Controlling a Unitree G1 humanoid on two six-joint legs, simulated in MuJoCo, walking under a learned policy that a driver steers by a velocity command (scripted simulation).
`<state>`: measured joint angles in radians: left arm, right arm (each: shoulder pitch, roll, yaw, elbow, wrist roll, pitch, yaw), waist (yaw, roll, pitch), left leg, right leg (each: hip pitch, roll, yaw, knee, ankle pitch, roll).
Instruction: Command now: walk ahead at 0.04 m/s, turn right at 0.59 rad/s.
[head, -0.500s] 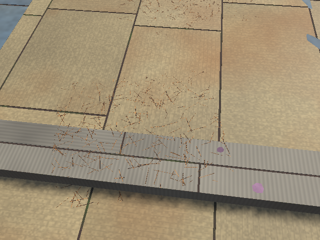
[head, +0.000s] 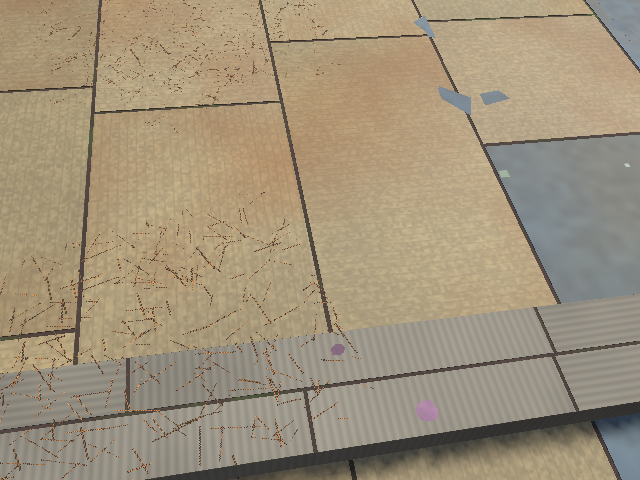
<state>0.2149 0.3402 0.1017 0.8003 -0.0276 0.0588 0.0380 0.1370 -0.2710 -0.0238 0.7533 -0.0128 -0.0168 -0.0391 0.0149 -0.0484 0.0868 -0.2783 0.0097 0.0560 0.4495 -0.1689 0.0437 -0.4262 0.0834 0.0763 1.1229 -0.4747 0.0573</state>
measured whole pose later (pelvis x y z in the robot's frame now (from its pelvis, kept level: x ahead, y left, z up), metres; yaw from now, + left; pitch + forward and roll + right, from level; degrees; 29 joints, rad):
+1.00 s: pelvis +0.18 -0.06 +0.00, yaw -16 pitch +0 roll -1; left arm 0.35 0.27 0.04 0.91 0.03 -0.05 -0.02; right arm 0.24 -0.26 -0.05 0.84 -0.03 -0.06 0.02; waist 0.01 -0.03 0.02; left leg -0.27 -0.01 0.08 0.48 -0.22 0.07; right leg -0.26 0.03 0.03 0.96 -0.38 -0.09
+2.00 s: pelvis +0.77 -0.21 +0.06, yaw +6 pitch +4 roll +2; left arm 0.08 0.23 -0.02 0.62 0.08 -0.07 -0.01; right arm 0.49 -0.20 0.03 1.03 -0.04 -0.11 0.07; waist -0.09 -0.02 -0.07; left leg -0.32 -0.16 -0.12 0.60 -0.33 0.10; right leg -0.81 -0.07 0.12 1.38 -0.35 0.00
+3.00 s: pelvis +1.21 -0.16 +0.07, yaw +42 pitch +3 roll +0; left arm 0.12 0.27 0.04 0.68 0.01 -0.01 0.03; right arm 0.17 -0.29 -0.08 0.63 0.00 0.04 -0.02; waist -0.02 -0.02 0.01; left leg -0.43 -0.14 -0.16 0.55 -0.17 0.04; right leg -0.53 -0.02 0.08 0.76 -0.27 0.07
